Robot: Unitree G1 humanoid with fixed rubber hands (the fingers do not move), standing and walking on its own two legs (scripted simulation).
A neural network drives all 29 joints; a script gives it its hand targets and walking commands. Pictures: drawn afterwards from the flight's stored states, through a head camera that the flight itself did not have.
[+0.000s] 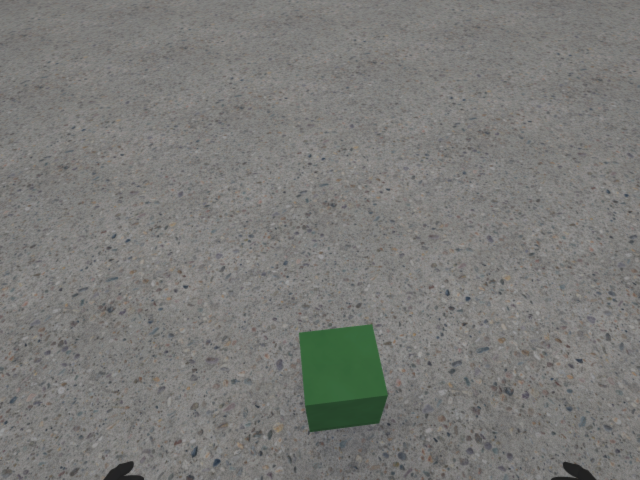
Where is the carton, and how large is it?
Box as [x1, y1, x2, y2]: [299, 324, 387, 431]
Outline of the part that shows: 371,324 299,333 305,407 310,431 377,423 379,421 387,393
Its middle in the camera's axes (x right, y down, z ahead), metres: +0.06 +0.40 +1.13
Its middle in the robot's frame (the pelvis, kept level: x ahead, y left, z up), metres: +0.48 -0.02 -0.65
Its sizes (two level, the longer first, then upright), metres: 0.210 0.200 0.250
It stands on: the floor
